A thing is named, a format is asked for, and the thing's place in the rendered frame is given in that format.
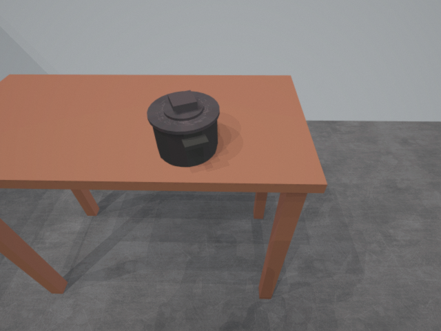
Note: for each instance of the table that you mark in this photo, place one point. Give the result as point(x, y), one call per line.
point(84, 132)

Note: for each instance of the knob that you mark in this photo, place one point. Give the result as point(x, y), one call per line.
point(182, 100)

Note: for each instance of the lid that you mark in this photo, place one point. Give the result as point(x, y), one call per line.
point(162, 117)

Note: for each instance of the pot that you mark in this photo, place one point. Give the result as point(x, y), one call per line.
point(187, 150)

